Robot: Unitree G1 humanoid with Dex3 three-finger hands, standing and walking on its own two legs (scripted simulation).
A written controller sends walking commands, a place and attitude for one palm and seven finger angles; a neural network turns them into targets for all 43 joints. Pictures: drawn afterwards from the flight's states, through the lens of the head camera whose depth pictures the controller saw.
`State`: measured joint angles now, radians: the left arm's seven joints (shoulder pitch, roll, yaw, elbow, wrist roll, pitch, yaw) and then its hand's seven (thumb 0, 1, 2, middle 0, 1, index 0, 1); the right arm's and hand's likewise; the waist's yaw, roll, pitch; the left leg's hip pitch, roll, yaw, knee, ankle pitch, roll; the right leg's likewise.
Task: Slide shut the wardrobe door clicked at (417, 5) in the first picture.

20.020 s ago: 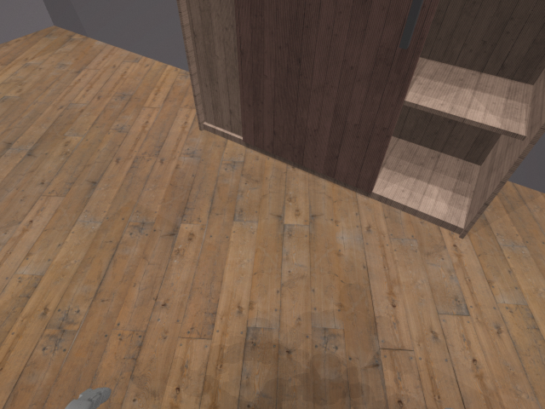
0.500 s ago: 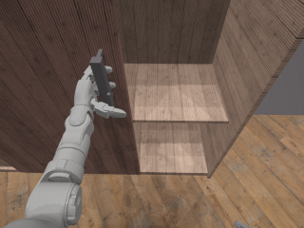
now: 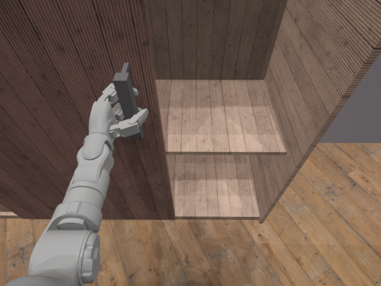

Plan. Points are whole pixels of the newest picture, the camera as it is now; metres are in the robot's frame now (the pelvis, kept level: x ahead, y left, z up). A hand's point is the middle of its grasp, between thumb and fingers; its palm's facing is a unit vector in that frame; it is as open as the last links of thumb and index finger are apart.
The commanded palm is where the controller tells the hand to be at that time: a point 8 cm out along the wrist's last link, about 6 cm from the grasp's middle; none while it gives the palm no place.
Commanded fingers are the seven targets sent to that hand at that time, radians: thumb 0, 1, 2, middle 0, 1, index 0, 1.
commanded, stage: grip the handle and tug to test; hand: left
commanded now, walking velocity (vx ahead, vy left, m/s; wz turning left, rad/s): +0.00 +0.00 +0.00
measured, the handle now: (132, 103) +0.49 +0.13 +0.11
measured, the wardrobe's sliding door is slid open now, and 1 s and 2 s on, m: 0.45 0.45 0.39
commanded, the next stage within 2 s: tug the door sideways, standing still in 0.86 s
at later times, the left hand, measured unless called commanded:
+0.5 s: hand (136, 121) +0.43 +0.11 +0.12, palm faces -0.01 -1.00 +0.01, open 6.4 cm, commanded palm +0.40 +0.17 +0.12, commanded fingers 0.00 0.90 0.90 -0.45 -1.40 -0.45 -1.40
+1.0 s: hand (136, 122) +0.43 +0.11 +0.12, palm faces -0.02 -1.00 +0.00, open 6.4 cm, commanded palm +0.40 +0.16 +0.12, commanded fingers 0.00 0.90 0.90 -0.45 -1.40 -0.45 -1.40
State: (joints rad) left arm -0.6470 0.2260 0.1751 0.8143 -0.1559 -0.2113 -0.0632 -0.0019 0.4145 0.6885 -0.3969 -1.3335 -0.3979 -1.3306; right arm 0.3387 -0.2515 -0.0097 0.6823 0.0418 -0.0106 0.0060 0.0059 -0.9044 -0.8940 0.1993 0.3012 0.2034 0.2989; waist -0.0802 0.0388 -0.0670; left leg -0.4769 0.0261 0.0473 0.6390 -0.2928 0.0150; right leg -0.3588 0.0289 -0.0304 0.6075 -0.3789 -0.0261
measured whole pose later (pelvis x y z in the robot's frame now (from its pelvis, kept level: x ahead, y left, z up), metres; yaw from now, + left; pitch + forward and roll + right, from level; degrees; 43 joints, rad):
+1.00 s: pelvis +0.04 -0.01 +0.01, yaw -3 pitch +7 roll +0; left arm -0.30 0.19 0.18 0.38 -0.18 -0.08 -0.04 0.02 0.69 0.72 -0.27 -1.34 -0.27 -1.34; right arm 0.29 -0.24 -0.01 0.60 0.04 -0.02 0.01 0.01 -0.90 -0.89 0.20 0.30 0.20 0.30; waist -0.08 0.04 -0.09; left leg -0.34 0.04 0.08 0.54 -0.29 0.01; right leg -0.25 0.04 0.01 0.52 -0.35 -0.02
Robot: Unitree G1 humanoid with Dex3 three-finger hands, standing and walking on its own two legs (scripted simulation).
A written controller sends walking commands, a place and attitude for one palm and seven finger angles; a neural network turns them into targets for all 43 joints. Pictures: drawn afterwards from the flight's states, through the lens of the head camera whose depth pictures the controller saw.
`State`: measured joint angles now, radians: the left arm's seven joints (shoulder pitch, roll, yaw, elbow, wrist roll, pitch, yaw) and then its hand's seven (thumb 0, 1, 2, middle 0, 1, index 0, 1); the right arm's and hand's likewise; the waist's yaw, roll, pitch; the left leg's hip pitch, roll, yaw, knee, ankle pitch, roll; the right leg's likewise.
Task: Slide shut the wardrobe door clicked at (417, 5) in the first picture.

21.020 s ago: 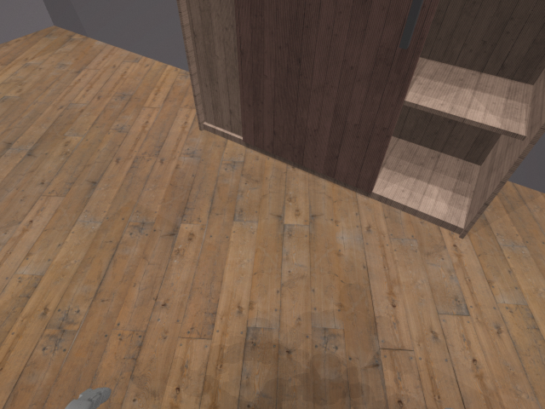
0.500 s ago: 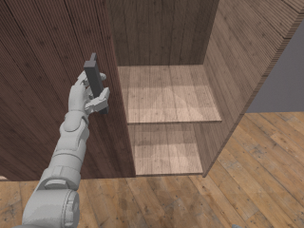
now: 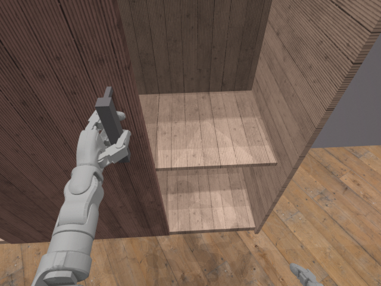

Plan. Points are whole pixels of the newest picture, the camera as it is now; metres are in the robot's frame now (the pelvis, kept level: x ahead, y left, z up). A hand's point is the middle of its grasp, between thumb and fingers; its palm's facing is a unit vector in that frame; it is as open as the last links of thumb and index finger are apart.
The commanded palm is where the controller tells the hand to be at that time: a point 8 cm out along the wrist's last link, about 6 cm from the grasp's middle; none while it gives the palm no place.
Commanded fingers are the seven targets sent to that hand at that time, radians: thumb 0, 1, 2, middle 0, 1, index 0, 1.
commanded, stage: tug the door sideways, standing still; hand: left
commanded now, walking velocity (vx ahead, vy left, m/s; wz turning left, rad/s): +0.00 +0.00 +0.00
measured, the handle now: (117, 126) +0.44 +0.16 +0.10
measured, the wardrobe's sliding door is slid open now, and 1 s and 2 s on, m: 0.45 0.39 0.21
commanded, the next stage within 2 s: step sideways, sliding the door along in 0.50 s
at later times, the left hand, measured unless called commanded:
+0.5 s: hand (130, 143) +0.39 +0.12 +0.11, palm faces +0.10 -1.00 -0.02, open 6.1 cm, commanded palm +0.36 +0.12 +0.11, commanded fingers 0.00 0.90 0.90 -0.45 -1.40 -0.45 -1.40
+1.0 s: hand (149, 142) +0.39 +0.08 +0.11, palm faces +0.07 -0.99 -0.16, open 6.5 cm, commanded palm +0.37 +0.11 +0.11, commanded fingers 0.00 0.90 0.90 -0.45 -1.40 -0.45 -1.40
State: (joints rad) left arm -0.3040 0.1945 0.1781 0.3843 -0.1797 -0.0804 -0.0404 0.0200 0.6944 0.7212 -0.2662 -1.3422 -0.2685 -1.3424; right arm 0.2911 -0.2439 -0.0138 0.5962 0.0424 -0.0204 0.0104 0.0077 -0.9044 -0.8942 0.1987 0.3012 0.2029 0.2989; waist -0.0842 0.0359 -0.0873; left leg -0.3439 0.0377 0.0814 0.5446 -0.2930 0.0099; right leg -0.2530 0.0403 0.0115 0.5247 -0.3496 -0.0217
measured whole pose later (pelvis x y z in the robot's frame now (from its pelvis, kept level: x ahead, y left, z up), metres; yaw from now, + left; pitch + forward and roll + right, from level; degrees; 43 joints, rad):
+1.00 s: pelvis -0.04 -0.04 -0.02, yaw +6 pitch -3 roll -1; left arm -0.72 0.15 0.02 0.71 -0.07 -0.07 0.08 0.02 0.64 0.80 -0.37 -1.35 -0.26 -1.40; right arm 0.21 -0.22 -0.01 0.70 0.04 0.05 -0.06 0.01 -0.90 -0.89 0.20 0.30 0.20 0.30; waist -0.05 0.09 0.14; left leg -0.43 0.04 -0.03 1.05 -0.50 0.00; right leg -0.29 0.07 -0.11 0.64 -0.31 -0.10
